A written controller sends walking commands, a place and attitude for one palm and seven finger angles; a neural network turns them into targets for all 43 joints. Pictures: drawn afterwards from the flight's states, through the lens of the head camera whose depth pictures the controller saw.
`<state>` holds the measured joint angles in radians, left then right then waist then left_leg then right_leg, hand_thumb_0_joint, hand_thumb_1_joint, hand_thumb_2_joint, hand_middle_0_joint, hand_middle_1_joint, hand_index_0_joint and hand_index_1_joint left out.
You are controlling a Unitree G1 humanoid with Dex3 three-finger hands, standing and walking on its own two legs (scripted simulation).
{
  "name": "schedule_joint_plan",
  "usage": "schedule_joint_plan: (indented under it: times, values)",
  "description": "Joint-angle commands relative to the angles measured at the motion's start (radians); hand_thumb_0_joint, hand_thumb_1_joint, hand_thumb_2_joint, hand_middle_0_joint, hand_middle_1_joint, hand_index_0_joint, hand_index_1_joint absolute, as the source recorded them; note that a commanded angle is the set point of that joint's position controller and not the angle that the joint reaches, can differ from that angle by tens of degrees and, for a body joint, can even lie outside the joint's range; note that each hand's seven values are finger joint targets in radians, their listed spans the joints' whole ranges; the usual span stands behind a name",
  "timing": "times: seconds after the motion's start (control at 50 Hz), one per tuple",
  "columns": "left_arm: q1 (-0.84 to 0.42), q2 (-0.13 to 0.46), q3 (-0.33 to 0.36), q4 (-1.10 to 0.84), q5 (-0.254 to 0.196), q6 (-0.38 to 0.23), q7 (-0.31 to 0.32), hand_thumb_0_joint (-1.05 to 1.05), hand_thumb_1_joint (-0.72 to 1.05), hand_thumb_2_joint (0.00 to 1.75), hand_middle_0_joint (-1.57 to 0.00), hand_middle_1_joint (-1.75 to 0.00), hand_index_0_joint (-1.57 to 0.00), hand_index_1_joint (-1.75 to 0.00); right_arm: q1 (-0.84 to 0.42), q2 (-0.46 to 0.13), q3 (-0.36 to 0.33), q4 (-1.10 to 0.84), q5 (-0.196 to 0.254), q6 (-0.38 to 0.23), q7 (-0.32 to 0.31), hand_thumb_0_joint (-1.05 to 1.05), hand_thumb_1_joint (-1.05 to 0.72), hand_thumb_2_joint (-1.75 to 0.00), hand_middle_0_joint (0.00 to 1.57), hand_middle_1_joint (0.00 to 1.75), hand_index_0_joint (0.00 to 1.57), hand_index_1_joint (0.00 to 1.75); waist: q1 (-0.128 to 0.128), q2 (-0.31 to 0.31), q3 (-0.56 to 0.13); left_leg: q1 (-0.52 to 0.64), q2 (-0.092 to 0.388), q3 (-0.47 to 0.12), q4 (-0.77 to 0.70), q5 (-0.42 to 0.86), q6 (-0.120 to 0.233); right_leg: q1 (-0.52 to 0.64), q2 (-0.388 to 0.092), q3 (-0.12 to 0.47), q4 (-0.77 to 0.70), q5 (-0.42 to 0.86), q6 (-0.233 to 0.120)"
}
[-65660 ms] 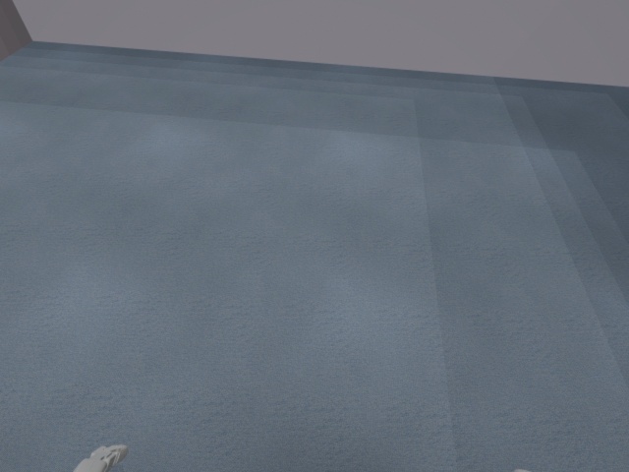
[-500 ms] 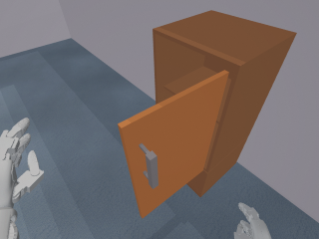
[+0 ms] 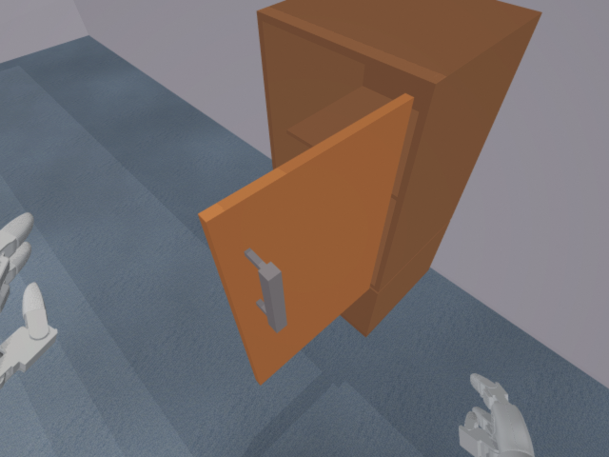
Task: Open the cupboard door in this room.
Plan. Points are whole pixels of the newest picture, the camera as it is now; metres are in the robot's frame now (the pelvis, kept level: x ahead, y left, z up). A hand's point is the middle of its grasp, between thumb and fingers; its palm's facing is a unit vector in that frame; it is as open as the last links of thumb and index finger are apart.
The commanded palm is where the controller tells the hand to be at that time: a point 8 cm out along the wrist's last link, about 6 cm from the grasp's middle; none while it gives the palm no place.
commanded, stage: step back with the hand held close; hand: left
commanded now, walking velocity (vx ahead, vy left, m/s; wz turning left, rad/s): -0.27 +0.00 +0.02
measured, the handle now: (265, 291) +0.35 +0.09 -0.01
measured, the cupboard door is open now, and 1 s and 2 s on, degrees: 87 87 87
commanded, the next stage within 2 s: stop stepping back and stand still in 0.86 s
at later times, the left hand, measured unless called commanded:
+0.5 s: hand out of the picture +0.09 +0.29 +0.16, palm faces +0.51 -0.70 -0.49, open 7.4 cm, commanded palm +0.02 +0.32 +0.17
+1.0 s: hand out of the picture +0.02 +0.28 +0.18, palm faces +0.43 -0.82 -0.37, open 7.4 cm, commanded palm -0.06 +0.32 +0.17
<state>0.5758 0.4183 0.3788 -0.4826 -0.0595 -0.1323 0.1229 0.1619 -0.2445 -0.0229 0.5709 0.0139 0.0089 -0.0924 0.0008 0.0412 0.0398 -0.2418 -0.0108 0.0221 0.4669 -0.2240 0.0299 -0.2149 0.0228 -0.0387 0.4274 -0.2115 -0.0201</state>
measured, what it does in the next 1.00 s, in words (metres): walks backwards: left foot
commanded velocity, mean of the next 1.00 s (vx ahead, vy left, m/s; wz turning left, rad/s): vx -0.31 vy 0.00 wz -0.06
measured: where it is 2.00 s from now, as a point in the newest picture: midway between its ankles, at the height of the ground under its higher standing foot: outside the picture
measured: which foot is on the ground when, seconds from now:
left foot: down 0.00-0.56, up 0.58-0.66, down 0.68-1.00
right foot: down 0.00-0.68, up 0.70-1.00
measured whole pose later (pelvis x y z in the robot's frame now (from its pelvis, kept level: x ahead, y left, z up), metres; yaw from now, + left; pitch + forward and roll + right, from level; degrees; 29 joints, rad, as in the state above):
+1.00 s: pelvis -0.19 +0.02 +0.00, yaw +1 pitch +4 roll -6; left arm 0.50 0.45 0.44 -0.66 -0.06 -0.21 0.17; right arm 0.14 -0.11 0.02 0.65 -0.03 -0.15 -0.04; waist 0.01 -0.03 0.00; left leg -0.45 0.10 0.06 0.33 0.04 0.04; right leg -0.26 0.06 0.00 0.90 -0.54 0.02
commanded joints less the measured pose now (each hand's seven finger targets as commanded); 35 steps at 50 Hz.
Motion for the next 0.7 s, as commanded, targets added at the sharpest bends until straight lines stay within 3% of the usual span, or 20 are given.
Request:
schedule_joint_plan:
  times: [0.0,0.1,0.2,0.28,0.34,0.4,0.42,0.46,0.48,0.52,0.54,0.58,0.6,0.62,0.64,0.66,0.68]
  values:
    - [0.010,0.197,0.184,-0.202,-0.008,-0.069,0.039,0.00,0.90,0.90,-0.20,-0.30,-0.20,-0.30,-0.089,-0.101,-0.033,-0.171,0.003,-0.043,-0.009,0.00,-0.90,-0.90,0.20,0.30,0.20,0.30,0.009,-0.022,-0.215,0.009,0.089,-0.074,-0.025,0.333,0.002,0.103,-0.099,0.084,0.017,0.393,0.012]
    - [0.008,0.180,0.165,-0.212,0.002,-0.078,0.045,0.00,0.90,0.90,-0.20,-0.30,-0.20,-0.30,-0.082,-0.114,-0.034,-0.172,0.003,-0.051,-0.007,0.00,-0.90,-0.90,0.20,0.30,0.20,0.30,0.005,0.024,-0.159,-0.111,0.108,-0.111,-0.077,0.129,0.020,0.086,-0.075,0.092,0.016,0.190,0.015]
    - [-0.025,0.173,0.167,-0.223,0.026,-0.103,0.051,0.00,0.90,0.90,-0.20,-0.30,-0.20,-0.30,-0.073,-0.125,-0.030,-0.180,-0.003,-0.074,-0.008,0.00,-0.90,-0.90,0.20,0.30,0.20,0.30,0.001,0.061,-0.080,-0.344,0.135,-0.163,-0.167,-0.273,0.058,0.143,-0.050,0.105,0.060,-0.018,0.021]
    - [-0.082,0.163,0.167,-0.231,0.048,-0.120,0.053,0.00,0.90,0.90,-0.20,-0.30,-0.20,-0.30,-0.059,-0.129,-0.031,-0.182,-0.009,-0.097,-0.008,0.00,-0.90,-0.90,0.20,0.30,0.20,0.30,-0.001,0.067,-0.054,-0.479,0.160,-0.199,-0.192,-0.447,0.078,0.184,-0.029,0.109,0.120,-0.123,0.025]
    - [-0.102,0.168,0.182,-0.255,0.060,-0.135,0.055,0.00,0.90,0.90,-0.20,-0.30,-0.20,-0.30,-0.057,-0.127,-0.033,-0.180,-0.014,-0.116,-0.009,0.00,-0.90,-0.90,0.20,0.30,0.20,0.30,0.004,0.119,-0.078,-0.534,0.186,-0.238,-0.233,-0.511,0.091,0.241,0.007,0.091,0.219,-0.077,0.028]
    - [-0.082,0.175,0.198,-0.280,0.055,-0.146,0.054,0.00,0.90,0.90,-0.20,-0.30,-0.20,-0.30,-0.045,-0.116,-0.034,-0.176,-0.014,-0.133,-0.002,0.00,-0.90,-0.90,0.20,0.30,0.20,0.30,0.002,0.091,-0.115,-0.470,0.164,-0.205,-0.168,-0.439,0.080,0.201,0.000,0.119,0.213,0.006,0.016]
    - [-0.064,0.192,0.215,-0.277,0.054,-0.149,0.052,0.00,0.90,0.90,-0.20,-0.30,-0.20,-0.30,-0.046,-0.117,-0.037,-0.173,-0.016,-0.137,-0.001,0.00,-0.90,-0.90,0.20,0.30,0.20,0.30,0.001,0.074,-0.125,-0.449,0.153,-0.189,-0.140,-0.449,0.075,0.179,-0.005,0.142,0.188,-0.018,0.012]
    - [-0.060,0.187,0.222,-0.265,0.056,-0.156,0.049,0.00,0.90,0.90,-0.20,-0.30,-0.20,-0.30,-0.041,-0.115,-0.042,-0.170,-0.019,-0.137,0.003,0.00,-0.90,-0.90,0.20,0.30,0.20,0.30,-0.005,0.016,-0.083,-0.470,0.122,-0.147,-0.048,-0.482,0.069,0.098,-0.044,0.241,0.111,-0.125,-0.008]
    - [-0.070,0.175,0.214,-0.263,0.056,-0.158,0.048,0.00,0.90,0.90,-0.20,-0.30,-0.20,-0.30,-0.030,-0.118,-0.045,-0.164,-0.019,-0.135,0.009,0.00,-0.90,-0.90,0.20,0.30,0.20,0.30,-0.009,-0.010,-0.058,-0.447,0.097,-0.123,0.030,-0.481,0.054,0.011,-0.080,0.303,0.043,-0.218,-0.030]
    - [-0.097,0.183,0.193,-0.251,0.042,-0.153,0.057,0.00,0.90,0.90,-0.20,-0.30,-0.20,-0.30,-0.011,-0.099,-0.048,-0.125,-0.023,-0.125,0.021,0.00,-0.90,-0.90,0.20,0.30,0.20,0.30,-0.016,-0.165,-0.052,-0.180,0.019,-0.045,0.332,-0.290,-0.019,-0.316,-0.241,0.466,-0.173,-0.365,-0.112]
    - [-0.129,0.157,0.147,-0.246,0.035,-0.150,0.062,0.00,0.90,0.90,-0.20,-0.30,-0.20,-0.30,-0.004,-0.083,-0.041,-0.107,-0.020,-0.116,0.030,0.00,-0.90,-0.90,0.20,0.30,0.20,0.30,-0.026,-0.240,-0.071,-0.051,0.008,-0.041,0.457,-0.223,-0.032,-0.416,-0.303,0.444,-0.225,-0.363,-0.132]
    - [-0.140,0.179,0.154,-0.234,0.038,-0.145,0.066,0.00,0.90,0.90,-0.20,-0.30,-0.20,-0.30,-0.015,-0.077,-0.036,-0.100,-0.020,-0.103,0.030,0.00,-0.90,-0.90,0.20,0.30,0.20,0.30,-0.029,-0.272,-0.111,0.022,0.016,-0.020,0.451,-0.193,-0.026,-0.420,-0.268,0.313,-0.198,-0.248,-0.097]
    - [-0.147,0.194,0.171,-0.230,0.035,-0.140,0.067,0.00,0.90,0.90,-0.20,-0.30,-0.20,-0.30,-0.021,-0.072,-0.032,-0.102,-0.017,-0.102,0.025,0.00,-0.90,-0.90,0.20,0.30,0.20,0.30,-0.026,-0.250,-0.097,0.034,0.016,-0.008,0.334,-0.187,-0.027,-0.405,-0.224,0.255,-0.165,-0.201,-0.067]
    - [-0.163,0.204,0.166,-0.247,0.033,-0.140,0.066,0.00,0.90,0.90,-0.20,-0.30,-0.20,-0.30,-0.040,-0.084,-0.031,-0.101,-0.010,-0.100,0.017,0.00,-0.90,-0.90,0.20,0.30,0.20,0.30,-0.036,-0.168,-0.061,0.047,0.025,-0.021,0.166,-0.157,-0.023,-0.414,-0.187,0.214,-0.093,-0.209,-0.038]
    - [-0.149,0.199,0.174,-0.273,0.026,-0.147,0.066,0.00,0.90,0.90,-0.20,-0.30,-0.20,-0.30,-0.053,-0.098,-0.030,-0.110,-0.013,-0.106,0.008,0.00,-0.90,-0.90,0.20,0.30,0.20,0.30,-0.025,0.006,-0.035,-0.060,0.087,-0.110,-0.048,-0.232,0.006,-0.344,-0.102,0.171,0.059,-0.215,-0.006]
    - [-0.144,0.184,0.183,-0.311,0.034,-0.163,0.069,0.00,0.90,0.90,-0.20,-0.30,-0.20,-0.30,-0.074,-0.127,-0.030,-0.126,-0.017,-0.122,0.001,0.00,-0.90,-0.90,0.20,0.30,0.20,0.30,-0.011,0.280,-0.035,-0.292,0.284,-0.348,-0.248,-0.308,0.082,-0.180,0.015,0.086,0.362,-0.194,0.036]
    - [-0.169,0.201,0.217,-0.338,0.052,-0.170,0.077,0.00,0.90,0.90,-0.20,-0.30,-0.20,-0.30,-0.056,-0.096,-0.035,-0.116,-0.037,-0.145,0.001,0.00,-0.90,-0.90,0.20,0.30,0.20,0.30,-0.015,0.354,-0.074,-0.402,0.416,-0.473,-0.330,-0.284,0.156,-0.101,0.069,0.084,0.690,-0.249,0.044]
